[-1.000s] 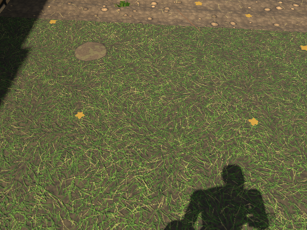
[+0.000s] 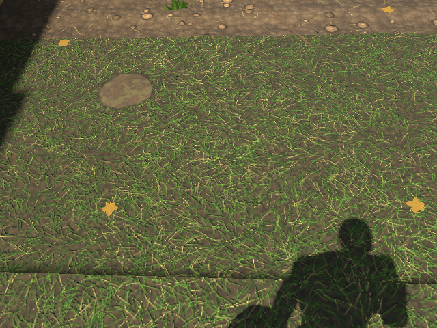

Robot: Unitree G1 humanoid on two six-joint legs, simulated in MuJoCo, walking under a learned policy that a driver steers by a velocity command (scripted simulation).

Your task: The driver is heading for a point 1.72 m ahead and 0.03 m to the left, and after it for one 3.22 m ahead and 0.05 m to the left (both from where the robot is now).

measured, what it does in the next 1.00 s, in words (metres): steps on the spot: left foot, then right foot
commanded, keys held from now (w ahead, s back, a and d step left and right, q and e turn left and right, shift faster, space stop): e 0.30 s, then no key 0.08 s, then q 0.62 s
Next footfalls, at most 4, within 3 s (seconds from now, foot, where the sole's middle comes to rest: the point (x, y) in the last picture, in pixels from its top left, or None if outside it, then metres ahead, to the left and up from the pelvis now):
0.22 left None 0.09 0.13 -0.77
0.62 right None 0.04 -0.07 -0.77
0.94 left None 0.08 0.14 -0.77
1.50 right None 0.15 -0.04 -0.77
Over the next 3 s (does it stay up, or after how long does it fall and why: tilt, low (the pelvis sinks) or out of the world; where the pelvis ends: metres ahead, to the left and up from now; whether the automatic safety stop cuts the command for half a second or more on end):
stays up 0.58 -0.06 0.00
